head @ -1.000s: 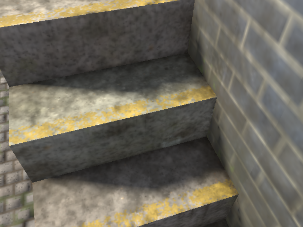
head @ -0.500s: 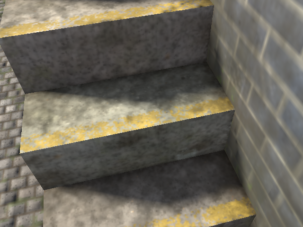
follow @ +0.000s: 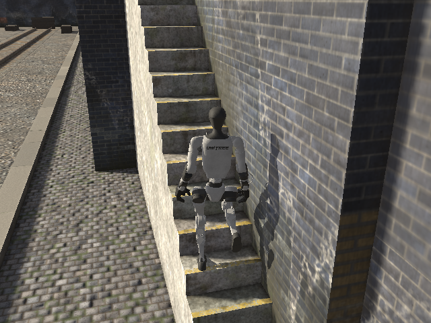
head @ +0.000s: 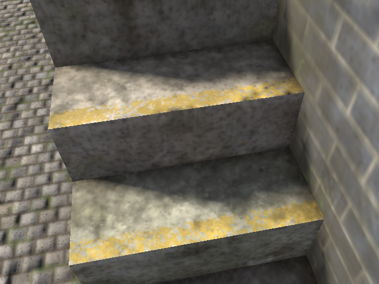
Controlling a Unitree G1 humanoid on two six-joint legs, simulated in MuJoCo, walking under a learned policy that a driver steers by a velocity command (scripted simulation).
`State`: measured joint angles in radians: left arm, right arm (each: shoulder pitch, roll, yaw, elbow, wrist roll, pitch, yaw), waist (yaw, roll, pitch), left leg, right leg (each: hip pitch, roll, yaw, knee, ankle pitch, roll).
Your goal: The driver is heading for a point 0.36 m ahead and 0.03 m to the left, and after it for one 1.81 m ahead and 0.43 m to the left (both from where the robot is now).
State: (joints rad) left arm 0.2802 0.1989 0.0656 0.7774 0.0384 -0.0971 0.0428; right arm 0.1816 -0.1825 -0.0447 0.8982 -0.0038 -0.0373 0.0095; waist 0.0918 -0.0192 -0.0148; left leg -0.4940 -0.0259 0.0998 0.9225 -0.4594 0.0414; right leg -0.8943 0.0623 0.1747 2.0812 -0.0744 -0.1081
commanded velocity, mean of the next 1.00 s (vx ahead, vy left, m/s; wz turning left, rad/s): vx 0.72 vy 0.00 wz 0.46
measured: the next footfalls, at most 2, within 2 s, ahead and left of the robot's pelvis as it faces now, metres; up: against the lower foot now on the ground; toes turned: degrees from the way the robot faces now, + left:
right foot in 0.42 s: +0.09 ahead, -0.26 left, +0.00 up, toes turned -10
left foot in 0.66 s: +0.31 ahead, +0.08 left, +0.21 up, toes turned -12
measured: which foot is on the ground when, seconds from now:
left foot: down 0.00-0.40, up 0.42-0.64, down 0.66-0.96, up 0.98-1.00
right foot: up 0.00-0.40, down 0.42-0.70, up 0.72-1.00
